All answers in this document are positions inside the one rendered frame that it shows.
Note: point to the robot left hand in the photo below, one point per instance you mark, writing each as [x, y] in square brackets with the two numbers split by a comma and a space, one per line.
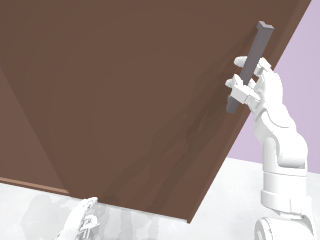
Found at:
[87, 225]

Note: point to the robot left forearm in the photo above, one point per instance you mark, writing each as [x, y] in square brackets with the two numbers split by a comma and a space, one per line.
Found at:
[68, 234]

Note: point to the robot right upper arm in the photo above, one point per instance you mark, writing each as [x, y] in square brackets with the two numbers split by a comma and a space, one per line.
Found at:
[268, 228]

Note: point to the wardrobe door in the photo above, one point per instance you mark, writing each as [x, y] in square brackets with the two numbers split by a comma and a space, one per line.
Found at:
[129, 96]
[23, 154]

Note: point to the robot right hand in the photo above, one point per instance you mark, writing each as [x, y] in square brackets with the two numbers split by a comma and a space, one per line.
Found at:
[268, 87]

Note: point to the handle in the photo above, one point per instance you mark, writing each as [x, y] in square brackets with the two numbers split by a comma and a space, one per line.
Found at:
[260, 42]

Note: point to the robot right forearm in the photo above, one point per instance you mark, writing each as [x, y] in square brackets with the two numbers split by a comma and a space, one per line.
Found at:
[284, 162]

